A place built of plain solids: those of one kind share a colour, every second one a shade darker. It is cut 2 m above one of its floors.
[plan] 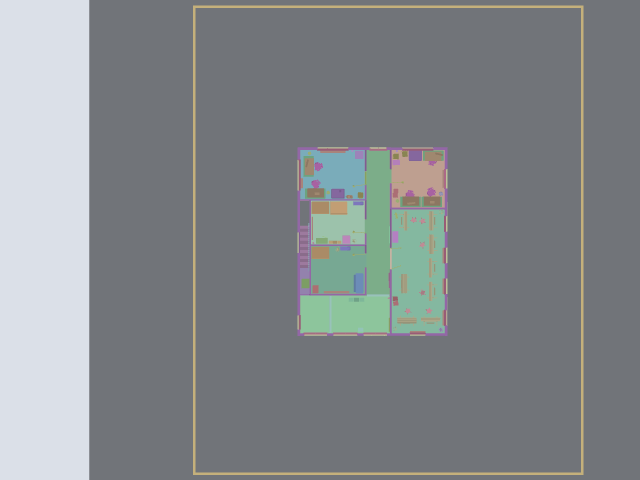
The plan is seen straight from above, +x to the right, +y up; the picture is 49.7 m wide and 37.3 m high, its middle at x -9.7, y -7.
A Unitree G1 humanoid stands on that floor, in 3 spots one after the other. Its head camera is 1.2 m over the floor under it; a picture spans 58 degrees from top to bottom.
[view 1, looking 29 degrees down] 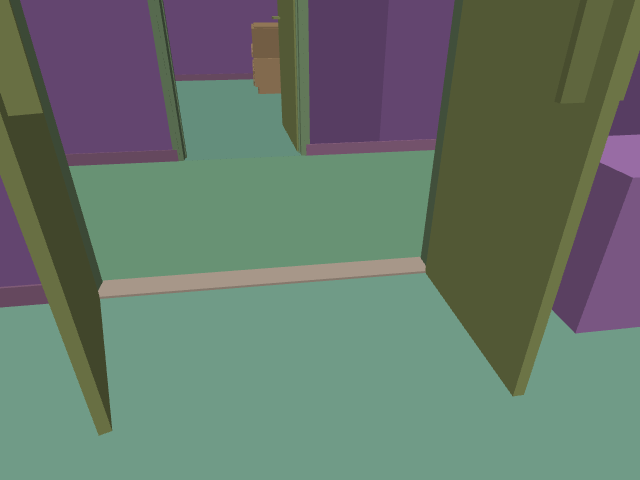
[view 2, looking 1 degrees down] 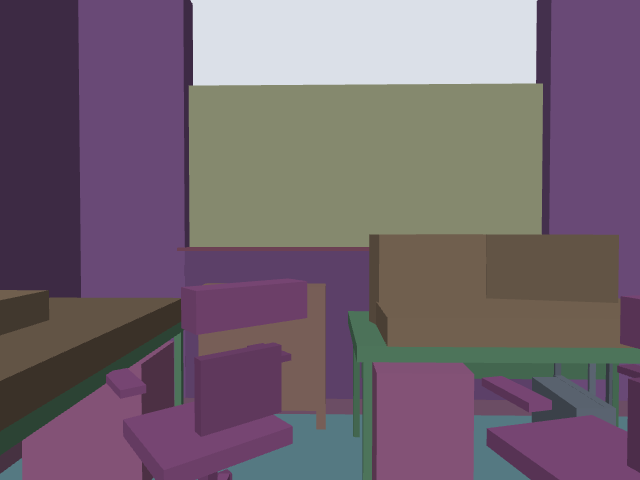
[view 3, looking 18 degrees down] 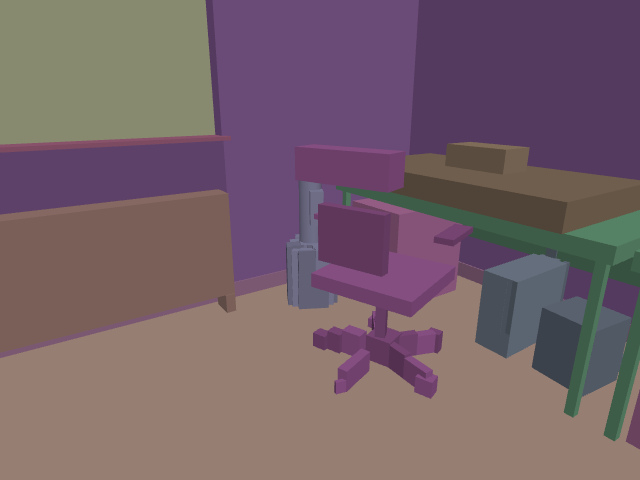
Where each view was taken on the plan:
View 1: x -2.40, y -8.45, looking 172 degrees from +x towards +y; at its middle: raised_floor_gallery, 2.47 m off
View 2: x -8.40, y -2.20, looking -179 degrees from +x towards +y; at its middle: window_pane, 2.95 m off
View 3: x -2.40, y -2.05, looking -34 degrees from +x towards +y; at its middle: task_chair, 1.77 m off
